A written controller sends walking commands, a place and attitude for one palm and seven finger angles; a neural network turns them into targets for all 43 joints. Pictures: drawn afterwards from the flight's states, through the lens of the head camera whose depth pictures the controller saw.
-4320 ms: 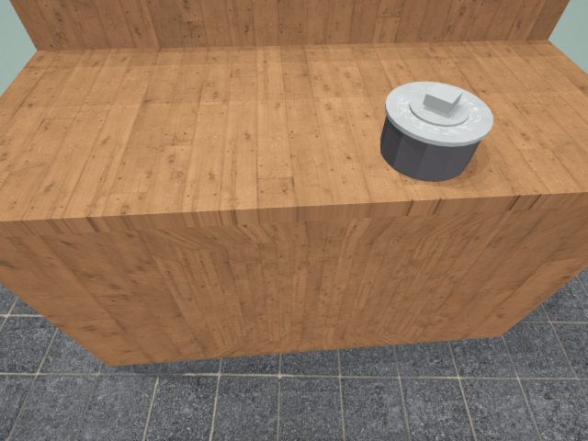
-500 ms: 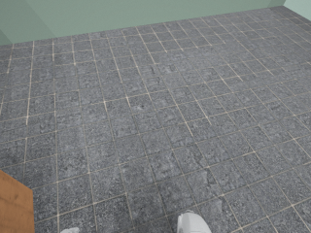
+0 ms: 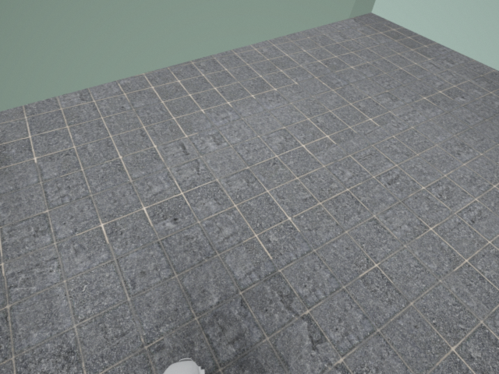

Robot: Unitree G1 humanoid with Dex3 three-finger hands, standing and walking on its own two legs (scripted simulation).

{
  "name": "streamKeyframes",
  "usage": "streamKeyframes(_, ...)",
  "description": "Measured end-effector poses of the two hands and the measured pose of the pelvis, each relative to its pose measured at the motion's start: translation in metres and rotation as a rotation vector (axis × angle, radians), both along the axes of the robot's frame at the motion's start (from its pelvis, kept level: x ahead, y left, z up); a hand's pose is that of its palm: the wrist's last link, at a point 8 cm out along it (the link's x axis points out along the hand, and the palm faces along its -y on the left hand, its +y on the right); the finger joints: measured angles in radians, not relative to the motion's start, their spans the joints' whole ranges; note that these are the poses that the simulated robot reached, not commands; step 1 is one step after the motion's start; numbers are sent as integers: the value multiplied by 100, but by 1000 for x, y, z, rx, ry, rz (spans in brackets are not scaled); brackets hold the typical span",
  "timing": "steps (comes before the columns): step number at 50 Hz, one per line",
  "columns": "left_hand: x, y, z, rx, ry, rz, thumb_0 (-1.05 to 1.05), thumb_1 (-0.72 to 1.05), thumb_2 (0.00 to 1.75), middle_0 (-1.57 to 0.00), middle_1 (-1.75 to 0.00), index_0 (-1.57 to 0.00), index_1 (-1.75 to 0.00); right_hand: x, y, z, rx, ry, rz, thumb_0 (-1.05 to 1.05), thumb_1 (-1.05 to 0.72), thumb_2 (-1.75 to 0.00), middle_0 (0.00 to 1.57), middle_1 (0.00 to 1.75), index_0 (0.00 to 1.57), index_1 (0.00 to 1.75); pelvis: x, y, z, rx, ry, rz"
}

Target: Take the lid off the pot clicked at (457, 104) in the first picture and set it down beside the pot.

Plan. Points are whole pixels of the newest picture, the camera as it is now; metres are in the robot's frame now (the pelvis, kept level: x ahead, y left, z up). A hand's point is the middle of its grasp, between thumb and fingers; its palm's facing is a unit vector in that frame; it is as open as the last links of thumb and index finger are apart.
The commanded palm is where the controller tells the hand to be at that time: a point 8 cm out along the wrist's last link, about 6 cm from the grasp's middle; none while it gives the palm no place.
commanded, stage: walk to a spot facing it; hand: left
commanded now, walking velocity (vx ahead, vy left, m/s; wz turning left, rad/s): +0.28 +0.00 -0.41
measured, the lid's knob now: out of the picture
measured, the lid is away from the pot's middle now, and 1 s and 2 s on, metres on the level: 0.00 0.00 0.00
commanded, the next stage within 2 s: turn to face it in 0.10 s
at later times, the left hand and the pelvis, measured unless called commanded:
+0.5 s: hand (189, 297) +0.29 +0.13 -0.16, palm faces -0.05 -0.99 -0.16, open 7.4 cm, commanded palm none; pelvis +0.17 -0.02 +0.00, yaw -1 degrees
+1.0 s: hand (138, 305) +0.26 +0.23 -0.16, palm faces +0.29 -0.93 -0.25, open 7.4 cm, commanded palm none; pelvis +0.22 -0.01 +0.01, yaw +15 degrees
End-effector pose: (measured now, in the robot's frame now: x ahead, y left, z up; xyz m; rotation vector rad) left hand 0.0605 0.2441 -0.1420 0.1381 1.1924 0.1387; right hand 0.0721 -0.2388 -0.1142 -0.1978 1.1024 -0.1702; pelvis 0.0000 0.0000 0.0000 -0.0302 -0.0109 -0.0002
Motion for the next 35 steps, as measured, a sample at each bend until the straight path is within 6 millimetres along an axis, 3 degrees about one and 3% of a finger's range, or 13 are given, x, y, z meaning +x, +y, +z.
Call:
streamKeyframes(3, 12, 18, -12, -2, 35, 10, 0, 93, 89, -21, -30, -20, -30, 40, 13, -2, -17, -73, 11, 0, -91, -90, 20, 30, 20, 30, 30, 14, -10, -1, -8, -24)
streamKeyframes(6, 34, 26, -9, 5, 68, -11, 1, 93, 89, -20, -30, -20, -30, 53, 24, -1, -5, -67, -13, 0, -91, -90, 20, 30, 20, 30, 54, 20, -6, 14, -8, -56)
streamKeyframes(11, 87, 21, 7, -4, 65, -58, 1, 92, 89, -20, -30, -20, -30, 46, 25, 3, 1, 35, -111, -1, -94, -90, 20, 30, 20, 30, 89, 21, 9, 25, 6, -113)
streamKeyframes(16, 147, -6, 14, -15, 49, -122, 1, 92, 89, -20, -30, -19, -30, 26, 19, -1, 27, 190, -173, -1, -94, -90, 20, 30, 20, 30, 122, 12, 14, 20, 21, -126)
streamKeyframes(20, 194, -37, 10, -17, 2, -156, 1, 91, 89, -20, -30, -20, -30, 12, 14, -15, 75, 325, -214, 0, -92, -90, 20, 30, 20, 30, 150, -8, 6, 32, 21, -94)
streamKeyframes(23, 218, -56, 4, -14, -45, -133, 1, 91, 89, -20, -30, -20, -30, 13, 7, -31, 105, 412, -213, 0, -92, -90, 20, 30, 20, 30, 167, -21, -5, 35, 23, -57)
streamKeyframes(27, 226, -61, 10, -15, -86, -38, 0, 92, 89, -21, -30, -20, -30, 50, -2, -31, 95, 425, -153, 1, -91, -90, 20, 30, 20, 30, 178, -25, -1, 26, 17, 6)
streamKeyframes(31, 226, -46, 13, 7, -91, 22, -2, 93, 89, -21, -30, -20, -30, 113, -9, -25, 66, 322, -76, 1, -91, -90, 20, 30, 20, 30, 188, -22, 2, 24, 20, 56)
streamKeyframes(35, 219, -23, 1, 6, -63, 71, -1, 93, 89, -21, -30, -20, -30, 179, -9, -16, 18, 182, 8, 1, -91, -90, 20, 30, 19, 30, 196, -13, -3, 14, 20, 103)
